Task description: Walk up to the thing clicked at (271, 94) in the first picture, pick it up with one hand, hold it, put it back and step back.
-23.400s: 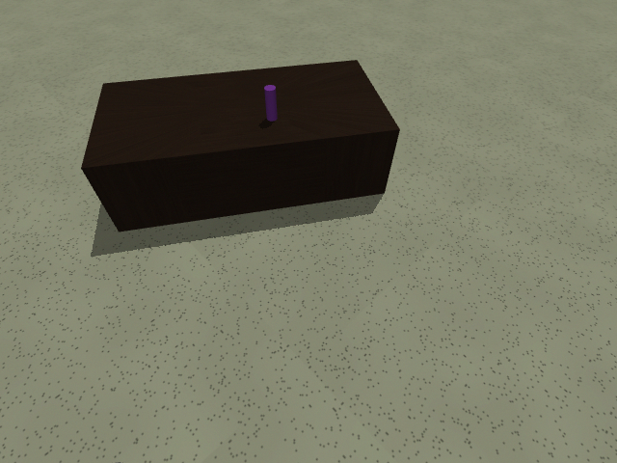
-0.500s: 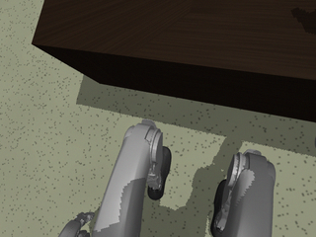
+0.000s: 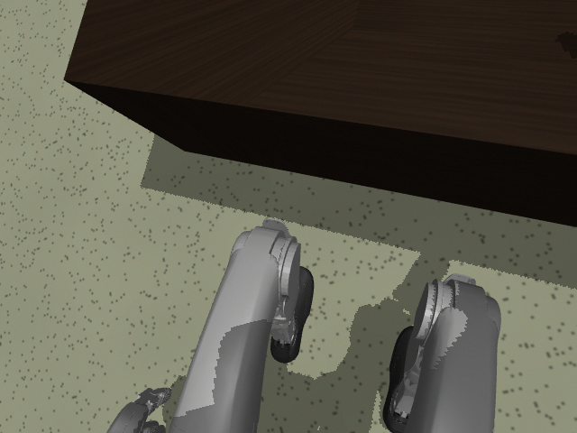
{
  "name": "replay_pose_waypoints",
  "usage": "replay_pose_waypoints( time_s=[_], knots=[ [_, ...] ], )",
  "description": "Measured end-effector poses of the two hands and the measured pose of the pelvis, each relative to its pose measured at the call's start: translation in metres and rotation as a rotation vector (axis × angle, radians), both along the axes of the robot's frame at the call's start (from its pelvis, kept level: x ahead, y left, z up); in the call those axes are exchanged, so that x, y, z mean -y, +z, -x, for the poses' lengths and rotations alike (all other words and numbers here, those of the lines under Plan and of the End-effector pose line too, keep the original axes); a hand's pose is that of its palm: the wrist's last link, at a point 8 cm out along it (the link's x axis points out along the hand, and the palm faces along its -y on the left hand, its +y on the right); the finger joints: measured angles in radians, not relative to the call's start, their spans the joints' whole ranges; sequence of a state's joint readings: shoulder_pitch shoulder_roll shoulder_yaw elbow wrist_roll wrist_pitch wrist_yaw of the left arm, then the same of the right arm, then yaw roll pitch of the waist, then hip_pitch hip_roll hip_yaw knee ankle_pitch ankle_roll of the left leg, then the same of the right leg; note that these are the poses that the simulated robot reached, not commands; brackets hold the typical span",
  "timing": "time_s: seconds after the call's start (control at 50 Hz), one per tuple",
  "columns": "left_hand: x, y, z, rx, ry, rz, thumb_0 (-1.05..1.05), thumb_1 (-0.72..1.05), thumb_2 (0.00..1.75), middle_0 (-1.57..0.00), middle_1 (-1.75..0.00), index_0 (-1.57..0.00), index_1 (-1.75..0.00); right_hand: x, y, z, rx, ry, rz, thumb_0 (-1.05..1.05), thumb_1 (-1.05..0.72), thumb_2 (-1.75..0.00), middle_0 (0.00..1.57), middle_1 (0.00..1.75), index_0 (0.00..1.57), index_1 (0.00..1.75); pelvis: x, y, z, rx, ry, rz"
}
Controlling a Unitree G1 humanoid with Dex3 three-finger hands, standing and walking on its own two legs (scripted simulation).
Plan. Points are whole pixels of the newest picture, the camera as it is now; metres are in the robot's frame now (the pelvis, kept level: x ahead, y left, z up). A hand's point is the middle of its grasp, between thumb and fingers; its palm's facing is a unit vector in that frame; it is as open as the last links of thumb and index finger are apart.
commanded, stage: withdraw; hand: right
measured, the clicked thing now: out of the picture +0.63 -0.23 +0.02
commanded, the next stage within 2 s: rise in 0.06 s
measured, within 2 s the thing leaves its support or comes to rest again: rests again in 0.84 s
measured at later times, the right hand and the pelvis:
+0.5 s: hand out of the picture +0.55 -0.37 +0.20, palm faces +0.43 +0.83 -0.37, open 16.6 cm; pelvis +0.02 +0.00 +0.16, yaw -1 degrees
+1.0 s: hand out of the picture +0.41 -0.27 +0.22, palm faces +0.25 +0.90 -0.36, open 17.3 cm; pelvis +0.08 +0.00 +0.30, yaw -3 degrees
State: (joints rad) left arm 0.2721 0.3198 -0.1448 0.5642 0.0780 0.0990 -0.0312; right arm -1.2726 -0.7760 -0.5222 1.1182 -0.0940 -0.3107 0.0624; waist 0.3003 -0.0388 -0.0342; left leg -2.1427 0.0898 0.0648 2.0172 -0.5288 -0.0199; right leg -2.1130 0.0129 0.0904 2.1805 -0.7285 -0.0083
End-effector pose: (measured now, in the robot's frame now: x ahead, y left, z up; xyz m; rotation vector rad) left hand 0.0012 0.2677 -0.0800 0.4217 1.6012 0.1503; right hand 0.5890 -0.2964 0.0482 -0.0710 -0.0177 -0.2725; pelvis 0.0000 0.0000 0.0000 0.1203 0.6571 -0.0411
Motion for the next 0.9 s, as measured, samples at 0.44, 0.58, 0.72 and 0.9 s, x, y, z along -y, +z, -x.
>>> replay_pose_waypoints(
  time_s=[0.44, 0.58, 0.72, 0.9],
  knots=[
    [0.004, 0.118, -0.052, 0.146, 0.046, 0.042, 0.00, 0.87, 0.90, -0.22, -0.31, -0.22, -0.31, 0.092, 0.148, 0.067, -0.327, -0.199, 0.193, 0.00, 0.35, -0.11, 0.10, 0.08, 0.11, 0.08, 0.004, 0.134, -0.015, 0.078, 0.006, 0.029],
    [0.002, 0.172, -0.062, 0.156, 0.043, 0.022, 0.00, 0.89, 0.90, -0.21, -0.30, -0.21, -0.30, 0.115, 0.200, 0.083, -0.400, -0.295, 0.178, -0.01, 0.42, -0.11, 0.07, 0.07, 0.08, 0.07, 0.003, 0.186, -0.031, 0.124, -0.002, 0.030],
    [0.002, 0.216, -0.075, 0.189, 0.062, 0.026, 0.00, 0.90, 0.90, -0.20, -0.30, -0.21, -0.30, 0.095, 0.201, 0.106, -0.543, -0.233, 0.192, 0.00, 0.47, -0.10, 0.06, 0.06, 0.06, 0.07, 0.005, 0.230, -0.048, 0.184, 0.000, 0.036],
    [0.013, 0.267, -0.121, 0.346, 0.095, 0.040, 0.00, 0.90, 0.90, -0.20, -0.30, -0.21, -0.30, 0.027, 0.191, 0.176, -0.663, -0.104, 0.136, -0.01, 0.52, -0.07, 0.06, 0.05, 0.06, 0.06, 0.004, 0.284, -0.073, 0.302, -0.004, 0.057]
  ],
)
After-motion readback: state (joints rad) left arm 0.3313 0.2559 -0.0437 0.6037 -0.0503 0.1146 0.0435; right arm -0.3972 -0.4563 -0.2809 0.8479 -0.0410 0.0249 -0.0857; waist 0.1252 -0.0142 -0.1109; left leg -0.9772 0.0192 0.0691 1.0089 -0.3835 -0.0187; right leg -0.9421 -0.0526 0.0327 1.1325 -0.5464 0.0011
